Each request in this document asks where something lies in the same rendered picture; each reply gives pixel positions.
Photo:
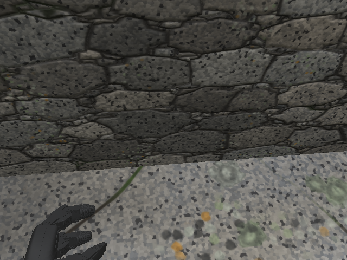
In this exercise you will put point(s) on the robot left hand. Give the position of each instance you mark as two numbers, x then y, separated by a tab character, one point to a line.
47	243

